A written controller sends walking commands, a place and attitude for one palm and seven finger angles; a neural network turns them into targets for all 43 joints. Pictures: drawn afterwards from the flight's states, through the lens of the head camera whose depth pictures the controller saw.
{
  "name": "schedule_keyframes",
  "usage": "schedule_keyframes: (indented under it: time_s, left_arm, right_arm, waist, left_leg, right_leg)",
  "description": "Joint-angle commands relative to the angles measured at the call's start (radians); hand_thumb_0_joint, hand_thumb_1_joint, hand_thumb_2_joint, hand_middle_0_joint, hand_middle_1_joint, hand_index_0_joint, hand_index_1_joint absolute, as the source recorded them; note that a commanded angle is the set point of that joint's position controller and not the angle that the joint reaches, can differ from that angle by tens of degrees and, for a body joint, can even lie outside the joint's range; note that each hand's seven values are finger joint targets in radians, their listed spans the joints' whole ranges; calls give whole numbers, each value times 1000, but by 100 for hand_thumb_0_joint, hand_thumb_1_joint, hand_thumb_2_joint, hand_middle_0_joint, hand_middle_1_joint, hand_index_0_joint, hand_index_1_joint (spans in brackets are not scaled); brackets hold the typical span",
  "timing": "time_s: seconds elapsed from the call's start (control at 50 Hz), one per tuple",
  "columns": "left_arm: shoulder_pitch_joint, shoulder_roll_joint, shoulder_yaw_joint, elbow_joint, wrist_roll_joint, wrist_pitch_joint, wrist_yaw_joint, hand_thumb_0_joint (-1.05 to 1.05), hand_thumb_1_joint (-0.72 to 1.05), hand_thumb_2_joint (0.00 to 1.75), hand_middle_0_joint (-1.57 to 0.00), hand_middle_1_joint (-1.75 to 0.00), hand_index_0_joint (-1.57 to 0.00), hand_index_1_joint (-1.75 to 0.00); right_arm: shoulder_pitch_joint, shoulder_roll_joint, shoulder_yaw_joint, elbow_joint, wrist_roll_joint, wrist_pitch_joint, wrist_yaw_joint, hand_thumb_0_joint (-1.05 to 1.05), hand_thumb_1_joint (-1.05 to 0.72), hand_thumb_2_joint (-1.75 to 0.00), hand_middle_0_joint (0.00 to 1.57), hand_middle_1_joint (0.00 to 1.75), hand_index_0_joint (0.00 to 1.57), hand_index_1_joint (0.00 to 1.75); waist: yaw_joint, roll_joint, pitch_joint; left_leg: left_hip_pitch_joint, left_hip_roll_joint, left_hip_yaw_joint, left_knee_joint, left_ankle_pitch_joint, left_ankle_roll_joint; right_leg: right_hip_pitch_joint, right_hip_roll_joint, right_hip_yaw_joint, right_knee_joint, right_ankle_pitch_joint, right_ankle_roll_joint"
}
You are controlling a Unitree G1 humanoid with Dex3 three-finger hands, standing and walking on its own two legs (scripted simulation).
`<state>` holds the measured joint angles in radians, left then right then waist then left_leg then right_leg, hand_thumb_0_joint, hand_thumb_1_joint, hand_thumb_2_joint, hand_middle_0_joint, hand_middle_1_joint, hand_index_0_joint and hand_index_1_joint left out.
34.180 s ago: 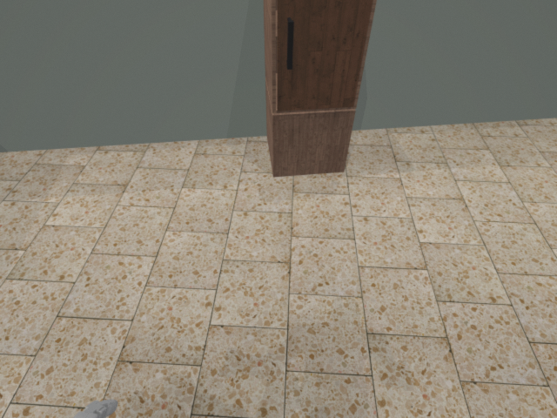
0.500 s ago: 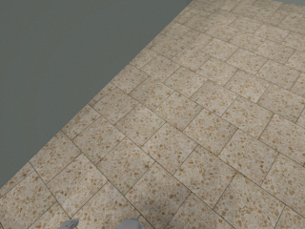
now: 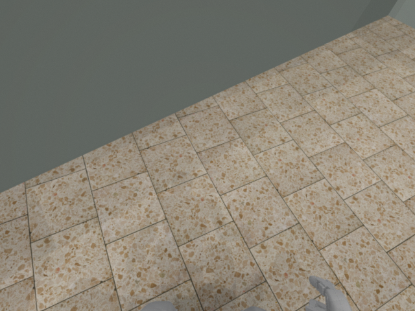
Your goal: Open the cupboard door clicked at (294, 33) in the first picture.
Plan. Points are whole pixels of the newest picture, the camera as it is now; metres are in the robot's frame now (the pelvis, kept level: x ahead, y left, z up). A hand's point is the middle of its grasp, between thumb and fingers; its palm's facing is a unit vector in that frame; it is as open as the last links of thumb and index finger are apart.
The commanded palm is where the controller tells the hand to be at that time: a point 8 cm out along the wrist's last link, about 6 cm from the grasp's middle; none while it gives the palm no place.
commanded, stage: turn to face it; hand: left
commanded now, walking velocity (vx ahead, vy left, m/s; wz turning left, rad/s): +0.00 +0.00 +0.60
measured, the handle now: out of the picture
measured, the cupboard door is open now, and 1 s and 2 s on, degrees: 48 48 48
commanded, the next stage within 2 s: none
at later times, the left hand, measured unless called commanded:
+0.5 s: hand out of the picture +0.09 +0.15 -0.12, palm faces +0.23 -0.92 -0.30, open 7.4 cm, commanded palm none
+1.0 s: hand out of the picture -0.07 +0.16 -0.16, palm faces +0.59 -0.77 -0.25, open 7.4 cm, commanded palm none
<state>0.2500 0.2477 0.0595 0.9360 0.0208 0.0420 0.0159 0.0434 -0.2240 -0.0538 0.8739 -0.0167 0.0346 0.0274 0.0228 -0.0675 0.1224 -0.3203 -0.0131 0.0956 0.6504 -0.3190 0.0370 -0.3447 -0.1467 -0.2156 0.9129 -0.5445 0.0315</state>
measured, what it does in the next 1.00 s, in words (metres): steps on the spot, turning left: right foot, then left foot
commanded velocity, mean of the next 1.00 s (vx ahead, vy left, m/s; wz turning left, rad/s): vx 0.00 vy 0.00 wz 0.60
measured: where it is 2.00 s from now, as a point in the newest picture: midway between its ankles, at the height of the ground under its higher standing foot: outside the picture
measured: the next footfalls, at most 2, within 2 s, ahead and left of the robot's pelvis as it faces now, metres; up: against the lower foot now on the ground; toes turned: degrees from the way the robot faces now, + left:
right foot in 0.36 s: +0.07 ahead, -0.16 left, +0.00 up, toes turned +9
left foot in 0.82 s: +0.01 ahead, +0.05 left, +0.00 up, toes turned +35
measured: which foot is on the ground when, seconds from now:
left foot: down 0.00-0.36, up 0.38-0.80, down 0.82-1.00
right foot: up 0.00-0.34, down 0.36-0.82, up 0.84-1.00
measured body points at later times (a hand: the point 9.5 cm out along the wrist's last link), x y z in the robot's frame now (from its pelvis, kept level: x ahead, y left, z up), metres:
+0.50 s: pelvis +0.02 -0.07 +0.02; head +0.08 -0.09 +0.46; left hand +0.08 +0.20 -0.10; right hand +0.13 -0.32 -0.15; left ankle -0.05 +0.07 -0.63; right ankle +0.03 -0.16 -0.72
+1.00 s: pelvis +0.01 -0.05 +0.02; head +0.04 +0.00 +0.46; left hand -0.10 +0.20 -0.14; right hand +0.26 -0.19 -0.11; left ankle -0.03 +0.03 -0.72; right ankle +0.07 -0.20 -0.64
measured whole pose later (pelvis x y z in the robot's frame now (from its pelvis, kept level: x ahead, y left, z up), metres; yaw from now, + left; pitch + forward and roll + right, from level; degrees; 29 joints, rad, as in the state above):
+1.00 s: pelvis +0.01 -0.05 +0.02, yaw +35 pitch +1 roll -1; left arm 0.20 0.28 0.07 0.92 0.03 0.06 0.01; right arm 0.11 -0.22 -0.04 0.89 -0.02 0.03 0.00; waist 0.02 -0.05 0.10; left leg -0.30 -0.03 0.02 0.53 -0.25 0.05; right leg -0.51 -0.11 -0.03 1.15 -0.41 0.08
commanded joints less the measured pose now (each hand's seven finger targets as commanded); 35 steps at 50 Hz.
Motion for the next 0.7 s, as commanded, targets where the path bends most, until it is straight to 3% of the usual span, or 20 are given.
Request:
schedule_keyframes:
  time_s: [0.0,0.04,0.1,0.22,0.26,0.3,0.32,0.34,0.36,0.38,0.4,0.42,0.44,0.46,0.5,0.56,0.68]
  left_arm:
    - [-130,96,33,-139,-1,-19,3,0,90,90,-20,-30,-20,-30]
    - [-92,97,34,-110,0,-10,-6,0,90,90,-20,-30,-20,-30]
    - [-73,84,31,-103,-1,-10,-10,0,90,90,-20,-30,-20,-30]
    - [-158,70,20,-148,-9,-18,-7,0,90,90,-20,-30,-20,-30]
    - [-142,69,19,-150,-14,-24,-5,0,90,90,-20,-30,-20,-30]
    - [-70,84,23,-132,-16,-35,-4,0,90,90,-20,-30,-20,-30]
    - [-9,115,33,-117,-14,-46,1,0,90,90,-20,-30,-20,-30]
    - [28,212,53,-104,2,-56,13,0,90,90,-20,-30,-20,-30]
    - [36,260,56,-108,6,-51,18,0,90,90,-20,-30,-20,-30]
    - [7,226,41,-115,1,-51,21,0,90,90,-20,-30,-20,-30]
    - [-62,147,32,-121,-2,-53,29,0,90,90,-20,-30,-20,-30]
    - [-95,128,21,-133,-6,-48,24,0,90,90,-20,-30,-20,-30]
    - [-110,111,14,-137,-8,-49,21,0,90,90,-20,-30,-20,-30]
    - [-96,106,13,-137,-7,-52,20,0,90,90,-20,-30,-20,-30]
    - [-63,112,18,-130,-4,-55,21,0,90,90,-20,-30,-20,-30]
    - [-8,128,25,-113,-2,-57,21,0,90,90,-20,-30,-20,-30]
    - [29,158,40,-92,8,-53,17,0,90,90,-20,-30,-20,-30]
  right_arm:
    - [149,-231,-57,-27,-6,-12,-43,0,-90,-90,20,30,20,30]
    - [97,-212,-46,-38,-6,-17,-46,0,-90,-90,20,30,20,30]
    - [115,-208,-44,-28,-3,-25,-45,0,-90,-90,20,30,20,30]
    - [164,-213,-60,-8,-10,-19,-38,0,-90,-90,20,30,20,30]
    - [152,-219,-64,-13,-9,-15,-39,0,-90,-90,20,30,20,30]
    - [119,-216,-68,-23,-2,-11,-40,0,-90,-90,20,30,20,30]
    - [101,-189,-66,-33,6,-12,-38,0,-90,-90,20,30,20,30]
    - [125,-114,-56,-47,16,-14,-31,0,-90,-90,20,30,20,30]
    - [109,-115,-56,-66,10,-12,-30,0,-90,-90,20,30,20,30]
    - [119,-136,-56,-57,4,-4,-27,0,-90,-90,20,30,20,30]
    - [130,-131,-63,-28,0,9,-26,0,-90,-90,20,30,20,30]
    - [127,-126,-60,-7,-1,18,-20,0,-90,-90,20,30,20,30]
    - [130,-115,-54,-3,-1,23,-12,0,-90,-90,20,30,20,30]
    - [124,-101,-49,-3,0,24,-7,0,-90,-90,20,30,20,30]
    - [106,-91,-45,-1,4,30,-2,0,-90,-90,20,30,20,30]
    - [59,-81,-37,-8,3,31,2,0,-90,-90,20,30,20,30]
    - [-2,-71,-25,-40,6,19,4,0,-90,-90,20,30,20,30]
  waist:
    - [-77,245,-193]
    - [-40,194,-156]
    - [-23,188,-168]
    - [-50,239,-180]
    - [-43,259,-190]
    - [-4,249,-206]
    - [28,174,-229]
    - [40,-118,-265]
    - [49,-249,-249]
    - [28,-157,-208]
    - [-10,-219,-170]
    - [-28,-179,-130]
    - [-43,-152,-115]
    - [-40,-144,-117]
    - [-30,-135,-124]
    - [-5,-97,-139]
    - [16,-129,-138]
  left_leg:
    - [256,346,-403,-274,591,179]
    - [184,279,-327,-294,548,136]
    - [185,228,-282,-290,548,112]
    - [173,215,-355,-260,520,119]
    - [140,206,-394,-231,542,111]
    - [63,171,-394,-166,499,73]
    - [-40,123,-367,-105,340,27]
    - [-237,-2,-220,91,-8,-51]
    - [-286,-55,-131,357,-352,-86]
    - [-273,-3,-176,514,-313,-76]
    - [-291,31,-192,574,-249,-80]
    - [-286,39,-157,619,-169,-97]
    - [-287,45,-135,620,-124,-107]
    - [-282,42,-114,588,-105,-114]
    - [-266,44,-88,514,-84,-121]
    - [-239,41,-54,390,-98,-124]
    - [-146,37,0,158,-127,-96]
  right_leg:
    - [-282,8,216,279,30,49]
    - [-242,27,225,273,123,56]
    - [-201,51,211,198,169,64]
    - [-104,102,190,-69,116,63]
    - [-17,134,179,-186,125,53]
    - [143,146,173,-380,263,44]
    - [300,87,213,-526,377,35]
    - [476,-170,442,-606,490,-38]
    - [386,-379,600,-610,668,-162]
    - [289,-356,512,-589,664,-201]
    - [250,-298,439,-597,670,-176]
    - [231,-218,355,-574,706,-158]
    - [224,-181,266,-557,764,-141]
    - [237,-161,224,-549,814,-125]
    - [275,-158,174,-550,818,-117]
    - [327,-176,157,-538,844,-130]
    - [327,-226,130,-492,868,-150]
